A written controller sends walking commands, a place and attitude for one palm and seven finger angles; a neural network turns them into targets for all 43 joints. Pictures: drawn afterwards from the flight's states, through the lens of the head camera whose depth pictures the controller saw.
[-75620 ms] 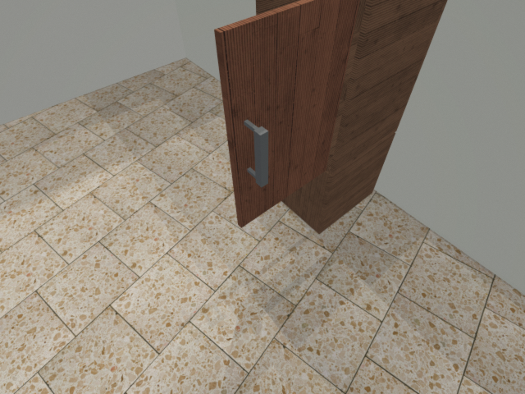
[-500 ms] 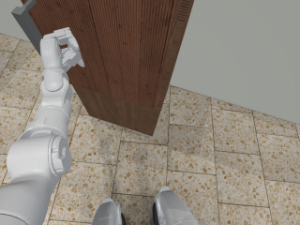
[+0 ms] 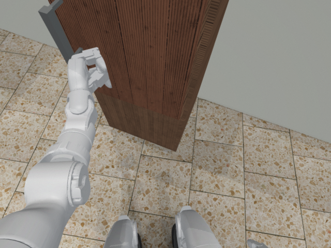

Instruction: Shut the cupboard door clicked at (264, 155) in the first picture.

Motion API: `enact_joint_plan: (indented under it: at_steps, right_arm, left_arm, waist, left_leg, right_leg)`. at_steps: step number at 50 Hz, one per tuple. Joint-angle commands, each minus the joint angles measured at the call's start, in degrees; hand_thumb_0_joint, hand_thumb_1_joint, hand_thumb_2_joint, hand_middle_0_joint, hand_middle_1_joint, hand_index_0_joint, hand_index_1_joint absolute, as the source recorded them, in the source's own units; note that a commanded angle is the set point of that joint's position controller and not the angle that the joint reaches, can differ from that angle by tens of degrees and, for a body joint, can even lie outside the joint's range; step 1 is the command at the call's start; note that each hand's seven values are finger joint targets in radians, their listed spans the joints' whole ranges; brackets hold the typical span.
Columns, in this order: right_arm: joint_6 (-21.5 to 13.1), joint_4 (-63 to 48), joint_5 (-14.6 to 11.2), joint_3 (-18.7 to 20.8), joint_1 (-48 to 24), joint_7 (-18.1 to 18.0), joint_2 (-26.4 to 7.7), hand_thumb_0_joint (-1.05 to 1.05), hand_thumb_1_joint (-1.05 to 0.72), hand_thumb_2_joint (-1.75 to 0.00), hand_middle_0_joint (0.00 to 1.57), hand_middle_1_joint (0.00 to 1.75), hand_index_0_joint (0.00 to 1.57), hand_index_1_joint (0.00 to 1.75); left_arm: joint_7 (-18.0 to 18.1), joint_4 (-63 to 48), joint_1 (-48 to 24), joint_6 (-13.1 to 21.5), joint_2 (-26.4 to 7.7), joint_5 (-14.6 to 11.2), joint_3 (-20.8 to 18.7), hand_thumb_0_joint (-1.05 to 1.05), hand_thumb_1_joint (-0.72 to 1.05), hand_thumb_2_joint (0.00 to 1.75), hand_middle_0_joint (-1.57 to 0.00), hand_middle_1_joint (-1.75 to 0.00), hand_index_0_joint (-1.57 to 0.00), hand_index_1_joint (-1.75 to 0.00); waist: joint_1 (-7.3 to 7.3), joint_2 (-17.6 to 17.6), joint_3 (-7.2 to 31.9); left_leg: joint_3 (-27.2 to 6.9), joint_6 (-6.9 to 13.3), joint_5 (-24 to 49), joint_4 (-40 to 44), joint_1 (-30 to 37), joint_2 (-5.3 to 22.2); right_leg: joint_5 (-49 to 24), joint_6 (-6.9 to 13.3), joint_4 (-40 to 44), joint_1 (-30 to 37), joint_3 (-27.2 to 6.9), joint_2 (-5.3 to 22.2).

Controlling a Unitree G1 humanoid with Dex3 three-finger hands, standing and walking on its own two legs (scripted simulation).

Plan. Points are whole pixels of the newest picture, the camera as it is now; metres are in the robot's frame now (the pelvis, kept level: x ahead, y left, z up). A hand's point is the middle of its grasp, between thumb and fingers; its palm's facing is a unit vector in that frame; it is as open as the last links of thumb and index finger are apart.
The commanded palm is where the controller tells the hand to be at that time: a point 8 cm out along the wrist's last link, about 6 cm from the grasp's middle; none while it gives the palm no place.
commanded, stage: draw the hand back to the body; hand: left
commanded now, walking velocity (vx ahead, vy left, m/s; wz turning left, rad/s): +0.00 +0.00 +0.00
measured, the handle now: (65, 34) +0.67 +0.20 +0.06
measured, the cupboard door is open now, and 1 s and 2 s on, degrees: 1 1 1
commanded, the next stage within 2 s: step back with the hand held close in 1.52 s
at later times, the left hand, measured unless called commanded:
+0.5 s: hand (43, 116) +0.36 +0.17 +0.15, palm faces +0.03 -0.99 -0.10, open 3.1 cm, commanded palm +0.33 +0.22 +0.16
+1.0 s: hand out of the picture +0.26 +0.27 +0.22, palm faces +0.38 -0.86 -0.34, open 5.0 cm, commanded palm +0.20 +0.30 +0.25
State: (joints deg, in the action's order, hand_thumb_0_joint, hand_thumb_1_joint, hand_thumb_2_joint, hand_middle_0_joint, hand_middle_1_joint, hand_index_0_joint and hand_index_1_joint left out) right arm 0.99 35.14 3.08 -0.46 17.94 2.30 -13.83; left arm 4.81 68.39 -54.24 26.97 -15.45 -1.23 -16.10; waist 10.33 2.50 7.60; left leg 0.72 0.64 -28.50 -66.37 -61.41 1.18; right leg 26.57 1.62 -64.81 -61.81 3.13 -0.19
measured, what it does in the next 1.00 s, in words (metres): rises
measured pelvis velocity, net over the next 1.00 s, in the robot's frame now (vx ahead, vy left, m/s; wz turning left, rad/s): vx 0.04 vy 0.02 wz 0.01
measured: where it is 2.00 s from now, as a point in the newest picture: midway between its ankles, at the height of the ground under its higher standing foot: outside the picture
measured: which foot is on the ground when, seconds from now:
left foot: down 0.00-1.00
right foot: down 0.00-1.00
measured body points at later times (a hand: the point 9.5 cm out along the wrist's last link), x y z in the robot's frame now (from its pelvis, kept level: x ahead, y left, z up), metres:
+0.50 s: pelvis +0.02 +0.01 +0.07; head +0.04 +0.00 +0.52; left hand +0.35 +0.22 +0.16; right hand +0.16 -0.25 -0.03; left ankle +0.02 +0.11 -0.64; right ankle +0.03 -0.10 -0.64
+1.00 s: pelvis +0.04 +0.02 +0.10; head +0.02 -0.01 +0.55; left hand +0.23 +0.31 +0.24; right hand +0.23 -0.18 +0.01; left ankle +0.02 +0.11 -0.64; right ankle +0.03 -0.10 -0.64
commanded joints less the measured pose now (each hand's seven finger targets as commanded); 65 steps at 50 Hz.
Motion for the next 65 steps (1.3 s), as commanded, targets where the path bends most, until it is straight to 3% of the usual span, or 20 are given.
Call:
enact_joint_plan:
  at_steps: [1,2,5,9,13,15,19,21,22,23,26,30,31,36,40,44,47,57,61,65]
  right_arm:
    - [-1.0,-4.95,-0.59,4.08,9.86,-0.13,-9.33,0.0,-0.9,-0.9,0.2,0.3,0.2,0.3]
    - [-0.88,-5.48,-0.95,4.13,9.72,0.0,-9.12,0.0,-0.9,-0.9,0.2,0.3,0.2,0.3]
    - [-0.03,-7.18,-2.43,4.15,9.45,-0.47,-8.95,0.0,-0.9,-0.9,0.2,0.3,0.2,0.3]
    - [-0.26,-8.77,-4.25,3.9,7.56,-2.36,-8.6,0.0,-0.9,-0.9,0.2,0.3,0.2,0.3]
    - [-2.23,-7.97,-4.64,3.51,4.5,-3.62,-7.92,0.0,-0.9,-0.9,0.2,0.3,0.2,0.3]
    - [-3.1,-7.68,-4.95,3.18,3.12,-3.84,-7.5,0.0,-0.9,-0.9,0.2,0.3,0.2,0.3]
    - [-3.98,-9.07,-5.79,2.91,0.19,-3.73,-7.67,0.0,-0.9,-0.9,0.2,0.3,0.2,0.3]
    - [-4.34,-10.29,-6.31,2.56,-2.37,-4.07,-7.77,0.0,-0.9,-0.9,0.2,0.3,0.2,0.3]
    - [-4.57,-11.01,-6.51,2.3,-3.37,-4.26,-7.7,0.0,-0.9,-0.9,0.2,0.3,0.2,0.3]
    - [-2.9,-12.06,-6.36,2.93,-6.24,-5.3,-6.19,0.0,-0.9,-0.9,0.2,0.3,0.2,0.3]
    - [-2.59,-12.78,-6.07,2.1,-8.66,-6.97,-6.02,0.0,-0.9,-0.9,0.2,0.3,0.2,0.3]
    - [-3.27,-12.47,-5.74,0.95,-10.52,-8.48,-5.56,0.0,-0.9,-0.9,0.2,0.3,0.2,0.3]
    - [-3.5,-12.1,-5.57,0.88,-10.66,-8.58,-5.12,0.0,-0.9,-0.9,0.2,0.3,0.2,0.3]
    - [-4.76,-11.33,-5.08,-0.1,-11.7,-8.22,-4.64,0.0,-0.9,-0.9,0.2,0.3,0.2,0.3]
    - [-5.36,-11.09,-4.64,-0.52,-12.72,-7.51,-4.86,0.0,-0.9,-0.9,0.2,0.3,0.2,0.3]
    - [-5.9,-10.69,-4.12,-0.11,-13.59,-7.35,-4.93,0.0,-0.9,-0.9,0.2,0.3,0.2,0.3]
    - [-6.72,-10.53,-3.8,-0.27,-13.75,-7.2,-4.34,0.0,-0.9,-0.9,0.2,0.3,0.2,0.3]
    - [-9.07,-9.02,-3.77,0.95,-13.76,-6.81,-4.4,0.0,-0.9,-0.9,0.2,0.3,0.2,0.3]
    - [-8.96,-7.89,-3.96,1.37,-13.08,-7.0,-5.2,0.0,-0.9,-0.9,0.2,0.3,0.2,0.3]
    - [-9.51,-7.96,-3.73,1.66,-13.21,-7.62,-5.4,0.0,-0.9,-0.9,0.2,0.3,0.2,0.3]
  left_arm:
    - [-1.51,-23.31,-14.29,7.64,-11.45,-1.55,-2.52,0.0,0.9,0.9,-1.3,-1.5,-1.3,-1.5]
    - [-2.08,-25.51,-10.85,7.11,-10.4,-1.7,-1.58,0.0,0.9,0.9,-1.3,-1.5,-1.3,-1.5]
    - [-3.42,-30.88,-1.82,3.11,-10.34,-2.59,-0.73,0.0,0.9,0.9,-1.3,-1.5,-1.3,-1.5]
    - [-4.59,-40.67,3.48,-1.68,-7.63,-7.04,1.02,0.0,0.9,0.9,-1.3,-1.5,-1.3,-1.5]
    - [-5.69,-47.19,9.2,-1.17,-6.24,-8.36,2.98,0.0,0.9,0.9,-1.3,-1.5,-1.3,-1.5]
    - [-6.84,-48.66,13.59,-0.9,-5.27,-7.78,4.84,0.0,0.9,0.9,-1.3,-1.5,-1.3,-1.5]
    - [-10.21,-49.54,25.35,-4.77,-4.01,-8.69,6.55,0.0,0.9,0.9,-1.24,-1.44,-1.24,-1.44]
    - [-11.58,-51.62,28.62,-7.7,-5.04,-10.32,5.77,0.0,0.9,0.9,-1.19,-1.38,-1.19,-1.38]
    - [-11.94,-54.62,28.2,-8.65,-5.63,-11.2,4.96,0.0,0.9,0.9,-1.16,-1.35,-1.16,-1.35]
    - [-7.62,-61.57,28.52,-9.51,-8.59,-4.96,8.24,0.0,0.9,0.9,-1.13,-1.32,-1.13,-1.32]
    - [-2.85,-68.17,33.29,-13.21,-7.94,-4.01,7.96,0.0,0.9,0.9,-1.05,-1.23,-1.05,-1.23]
    - [0.23,-76.07,34.8,-15.94,-11.07,-2.56,5.55,0.0,0.9,0.9,-0.94,-1.11,-0.94,-1.11]
    - [0.61,-75.87,38.07,-16.81,-9.59,-2.8,6.16,0.0,0.9,0.9,-0.92,-1.08,-0.92,-1.08]
    - [1.17,-81.28,48.17,-19.02,-8.17,-2.51,5.89,0.0,0.9,0.9,-0.78,-0.93,-0.78,-0.93]
    - [0.85,-84.95,55.87,-20.1,-8.67,-2.48,4.15,0.0,0.9,0.9,-0.67,-0.81,-0.67,-0.81]
    - [1.17,-90.32,60.39,-20.36,-12.06,-2.59,-1.01,0.0,0.9,0.9,-0.56,-0.69,-0.56,-0.69]
    - [1.65,-96.78,62.09,-19.63,-14.11,-2.23,-4.17,0.0,0.9,0.9,-0.47,-0.6,-0.47,-0.6]
    - [2.48,-102.56,77.11,-18.99,-16.53,-2.86,-12.35,0.0,0.9,0.9,-0.2,-0.3,-0.2,-0.3]
    - [2.11,-97.61,75.02,-19.5,-12.39,-2.59,-8.2,0.0,0.9,0.9,-0.2,-0.3,-0.2,-0.3]
    - [2.61,-99.47,72.15,-18.82,-13.89,-2.18,-8.65,0.0,0.9,0.9,-0.2,-0.3,-0.2,-0.3]
  waist:
    - [-4.3,4.5,39.96]
    - [-4.54,3.52,40.06]
    - [-5.31,-1.6,33.67]
    - [-5.12,-7.34,25.37]
    - [-5.73,-5.61,18.43]
    - [-6.18,-1.3,15.43]
    - [-7.9,1.01,10.53]
    - [-8.97,-0.49,8.69]
    - [-9.36,-1.25,9.2]
    - [-9.35,-2.09,10.42]
    - [-9.55,-0.63,7.24]
    - [-9.94,-0.82,6.4]
    - [-10.04,-0.73,4.44]
    - [-11.03,2.46,0.78]
    - [-11.84,0.1,-1.8]
    - [-12.65,-0.92,-1.91]
    - [-13.33,2.41,0.95]
    - [-14.21,1.02,-4.15]
    - [-12.77,-1.48,-9.32]
    - [-13.15,-0.01,-5.51]
  left_leg:
    - [-1.57,-0.09,24.27,8.41,23.94,-1.41]
    - [-1.16,0.0,25.15,9.03,24.95,-1.33]
    - [0.19,0.67,21.47,13.09,22.62,-1.49]
    - [1.08,1.38,16.88,18.38,23.88,-1.73]
    - [1.09,1.46,14.48,21.76,27.79,-1.61]
    - [0.92,1.23,14.85,23.44,30.55,-1.45]
    - [0.52,0.92,14.86,26.3,33.51,-1.42]
    - [0.5,0.76,13.11,27.9,33.67,-1.43]
    - [0.19,0.8,13.0,28.81,34.63,-1.49]
    - [0.92,0.84,13.93,31.38,38.86,-1.54]
    - [-0.03,0.9,15.11,34.16,41.89,-1.09]
    - [-0.5,1.15,19.07,37.74,47.8,-0.8]
    - [-0.52,0.96,19.37,38.52,48.26,-0.62]
    - [-0.92,0.13,23.83,42.45,52.35,-0.21]
    - [-0.78,-0.01,25.86,44.83,53.44,0.04]
    - [-0.74,-0.06,28.29,45.51,54.1,0.2]
    - [-0.91,-0.45,31.23,45.57,55.71,-0.02]
    - [-0.4,-0.51,29.24,45.94,53.6,0.13]
    - [-0.39,-0.05,23.58,46.89,52.68,0.33]
    - [-0.28,0.59,21.99,46.96,54.18,-0.19]
  right_leg:
    - [-26.28,-0.26,7.54,25.44,-2.69,-1.28]
    - [-27.53,-0.45,8.47,26.86,-2.61,-1.42]
    - [-27.49,-0.95,12.74,32.99,-2.87,-1.73]
    - [-24.74,-1.49,19.4,38.33,-3.27,-1.88]
    - [-20.96,-1.51,22.76,37.93,-2.96,-1.82]
    - [-20.19,-1.07,23.43,36.5,-2.5,-1.6]
    - [-18.52,-0.46,25.45,37.04,-1.63,-1.35]
    - [-16.32,-0.58,27.04,38.65,-1.79,-0.91]
    - [-15.86,-0.57,27.5,39.51,-1.53,-0.86]
    - [-14.34,-0.45,30.49,42.43,-3.94,0.36]
    - [-15.15,-0.45,32.43,44.4,-2.89,0.48]
    - [-18.59,-0.43,35.55,47.99,-2.03,0.24]
    - [-18.76,-0.35,36.14,48.82,-1.75,0.25]
    - [-21.32,-0.14,39.42,52.73,-0.87,0.19]
    - [-22.73,-0.44,41.74,54.71,-0.53,0.16]
    - [-24.56,-0.47,42.83,57.24,-0.54,0.11]
    - [-25.7,-0.47,42.47,58.96,-0.29,0.24]
    - [-24.25,-0.85,43.69,58.03,-0.31,0.29]
    - [-19.01,-1.16,45.08,54.21,-0.45,0.41]
    - [-17.65,-1.15,45.05,55.49,-0.93,0.82]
